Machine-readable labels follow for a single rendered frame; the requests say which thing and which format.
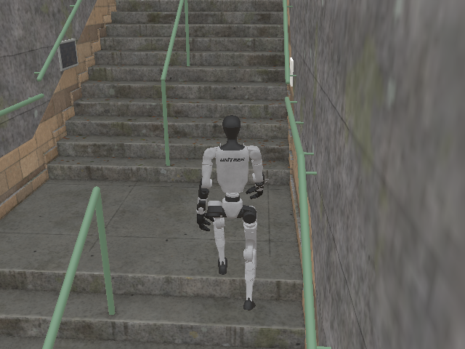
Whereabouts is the right robot hand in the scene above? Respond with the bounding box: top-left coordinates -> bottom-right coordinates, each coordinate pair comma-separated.
246,186 -> 263,199

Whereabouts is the robot torso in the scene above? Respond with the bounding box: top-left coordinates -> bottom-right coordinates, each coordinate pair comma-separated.
215,143 -> 249,219

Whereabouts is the robot right forearm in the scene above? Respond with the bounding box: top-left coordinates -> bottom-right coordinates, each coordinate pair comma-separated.
255,173 -> 264,191

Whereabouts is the left robot upper arm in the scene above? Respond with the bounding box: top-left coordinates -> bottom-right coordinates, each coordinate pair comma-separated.
201,147 -> 217,189

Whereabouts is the right robot upper arm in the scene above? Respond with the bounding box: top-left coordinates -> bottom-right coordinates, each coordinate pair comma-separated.
247,145 -> 264,182

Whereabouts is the left robot hand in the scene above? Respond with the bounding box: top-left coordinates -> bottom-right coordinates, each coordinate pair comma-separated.
197,213 -> 214,231

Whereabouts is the right robot shin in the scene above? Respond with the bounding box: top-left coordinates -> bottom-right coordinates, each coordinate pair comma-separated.
245,249 -> 256,301

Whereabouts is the robot left forearm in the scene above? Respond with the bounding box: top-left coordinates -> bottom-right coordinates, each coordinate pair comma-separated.
196,178 -> 209,214

